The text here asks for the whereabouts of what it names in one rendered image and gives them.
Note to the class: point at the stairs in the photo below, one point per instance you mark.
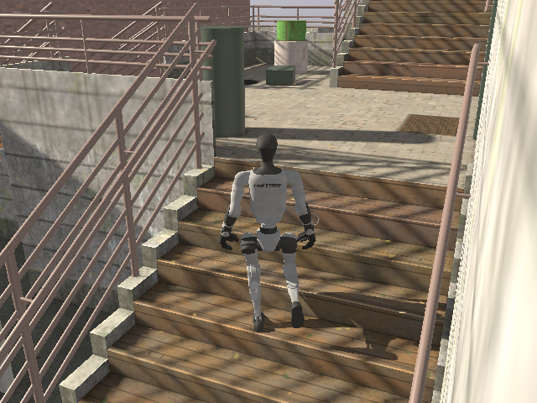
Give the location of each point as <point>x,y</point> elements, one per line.
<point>363,288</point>
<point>417,46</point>

